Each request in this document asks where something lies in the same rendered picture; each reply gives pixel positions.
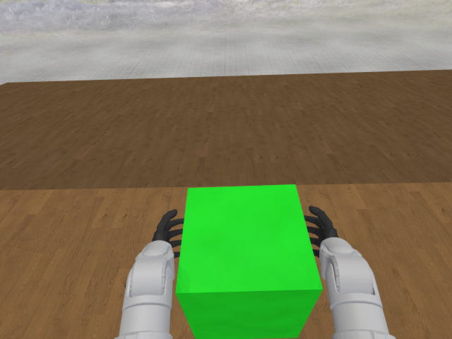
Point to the carton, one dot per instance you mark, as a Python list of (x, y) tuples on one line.
[(246, 267)]

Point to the robot right forearm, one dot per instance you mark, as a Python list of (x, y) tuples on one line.
[(353, 294)]

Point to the robot left forearm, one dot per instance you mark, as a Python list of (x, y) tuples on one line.
[(148, 294)]

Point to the robot right hand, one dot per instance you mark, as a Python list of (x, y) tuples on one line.
[(325, 228)]

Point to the robot left hand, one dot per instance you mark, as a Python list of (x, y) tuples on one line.
[(163, 232)]

